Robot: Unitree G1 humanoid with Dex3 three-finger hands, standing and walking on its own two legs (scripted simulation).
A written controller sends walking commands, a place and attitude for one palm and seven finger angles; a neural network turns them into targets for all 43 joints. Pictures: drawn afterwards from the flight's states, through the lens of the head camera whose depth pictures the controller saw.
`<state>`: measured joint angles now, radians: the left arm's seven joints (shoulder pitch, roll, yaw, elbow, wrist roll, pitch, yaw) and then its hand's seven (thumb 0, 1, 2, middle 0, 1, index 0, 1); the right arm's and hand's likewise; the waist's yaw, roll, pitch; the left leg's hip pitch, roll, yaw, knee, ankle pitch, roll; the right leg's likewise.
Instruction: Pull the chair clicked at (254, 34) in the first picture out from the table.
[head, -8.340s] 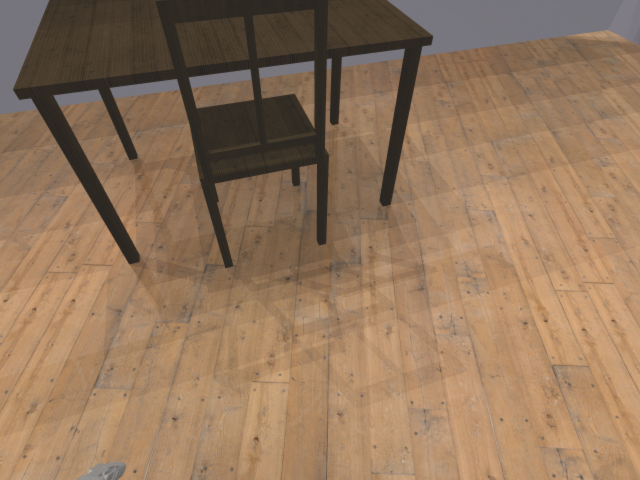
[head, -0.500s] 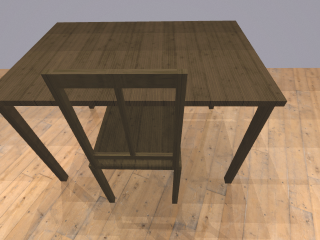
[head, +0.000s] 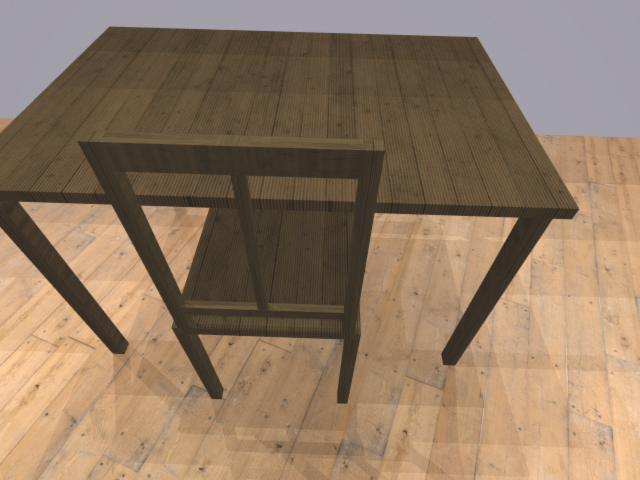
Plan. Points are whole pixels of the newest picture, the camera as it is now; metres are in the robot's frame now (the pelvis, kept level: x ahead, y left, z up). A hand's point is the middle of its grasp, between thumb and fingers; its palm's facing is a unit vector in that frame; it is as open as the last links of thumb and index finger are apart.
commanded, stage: look again from close up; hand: left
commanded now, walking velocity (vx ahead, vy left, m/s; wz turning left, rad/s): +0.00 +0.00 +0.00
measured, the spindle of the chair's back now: (252, 251) +0.48 +0.15 -0.05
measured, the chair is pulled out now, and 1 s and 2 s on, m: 0.00 0.00 0.00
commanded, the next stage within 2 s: shuffle to correct the standing spot in 0.04 s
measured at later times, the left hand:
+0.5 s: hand out of the picture +0.00 +0.15 -0.18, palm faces +0.03 -0.98 -0.20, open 7.4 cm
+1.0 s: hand out of the picture +0.05 +0.17 -0.17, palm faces +0.02 -0.97 -0.23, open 7.3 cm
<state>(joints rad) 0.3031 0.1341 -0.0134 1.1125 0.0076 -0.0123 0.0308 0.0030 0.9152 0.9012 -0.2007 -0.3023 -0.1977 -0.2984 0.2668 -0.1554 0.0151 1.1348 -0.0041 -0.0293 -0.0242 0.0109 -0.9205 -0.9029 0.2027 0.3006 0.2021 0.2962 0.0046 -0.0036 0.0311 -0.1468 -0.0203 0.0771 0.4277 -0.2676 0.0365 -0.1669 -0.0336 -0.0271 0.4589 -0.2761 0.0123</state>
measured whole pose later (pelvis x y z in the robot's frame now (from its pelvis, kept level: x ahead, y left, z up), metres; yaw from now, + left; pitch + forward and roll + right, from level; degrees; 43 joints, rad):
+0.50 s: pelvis +0.03 -0.02 -0.01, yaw +1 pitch +2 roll -1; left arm 0.34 0.13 0.00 1.12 0.02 -0.03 0.04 0.00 0.91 0.90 -0.20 -0.30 -0.20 -0.30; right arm 0.32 -0.14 -0.01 1.10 -0.01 -0.01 -0.02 0.01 -0.91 -0.90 0.20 0.30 0.20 0.30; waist -0.02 0.03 0.02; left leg -0.22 0.03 0.05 0.58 -0.38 0.00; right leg -0.21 0.01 -0.06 0.54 -0.36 -0.02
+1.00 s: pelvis +0.00 -0.01 +0.00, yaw +0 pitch -1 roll +1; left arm 0.24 0.18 0.00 1.01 0.01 0.00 0.03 0.00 0.91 0.90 -0.20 -0.30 -0.20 -0.30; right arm 0.22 -0.18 0.00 1.05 -0.01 -0.01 -0.02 0.00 -0.93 -0.90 0.20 0.30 0.20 0.30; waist 0.00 0.01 0.01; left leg -0.14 0.00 0.08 0.44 -0.28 0.02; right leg -0.17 -0.02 -0.03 0.49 -0.30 -0.01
